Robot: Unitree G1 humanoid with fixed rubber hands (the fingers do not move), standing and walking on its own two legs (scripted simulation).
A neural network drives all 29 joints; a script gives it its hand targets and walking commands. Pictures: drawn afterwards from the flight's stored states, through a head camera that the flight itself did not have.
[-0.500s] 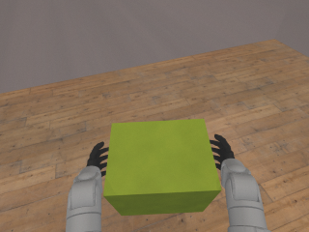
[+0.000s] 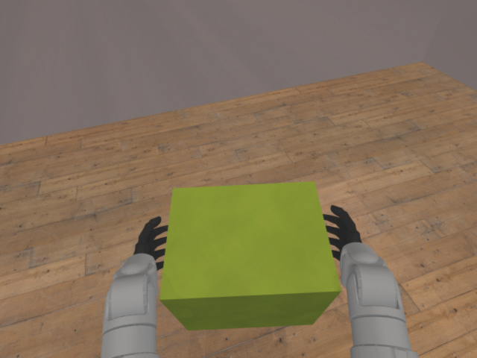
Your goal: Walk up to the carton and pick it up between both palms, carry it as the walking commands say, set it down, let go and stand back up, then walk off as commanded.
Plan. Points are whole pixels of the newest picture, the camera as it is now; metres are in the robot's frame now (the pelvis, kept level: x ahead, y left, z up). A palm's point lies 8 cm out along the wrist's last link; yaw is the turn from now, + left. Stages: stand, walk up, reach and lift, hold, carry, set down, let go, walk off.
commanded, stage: hold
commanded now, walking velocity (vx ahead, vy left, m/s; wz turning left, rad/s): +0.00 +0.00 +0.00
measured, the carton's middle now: (247, 260) +0.30 +0.01 -0.03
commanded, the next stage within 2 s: carry in 0.54 s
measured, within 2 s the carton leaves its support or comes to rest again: neither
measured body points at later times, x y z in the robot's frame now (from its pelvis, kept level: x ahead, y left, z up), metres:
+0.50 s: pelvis +0.00 +0.00 +0.00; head -0.03 +0.00 +0.45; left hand +0.28 +0.18 +0.03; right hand +0.29 -0.16 +0.03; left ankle +0.00 +0.12 -0.75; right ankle +0.02 -0.11 -0.75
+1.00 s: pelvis -0.02 -0.01 -0.02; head -0.06 -0.01 +0.43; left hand +0.29 +0.15 +0.08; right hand +0.28 -0.20 +0.09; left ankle +0.00 +0.12 -0.75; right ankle +0.02 -0.11 -0.75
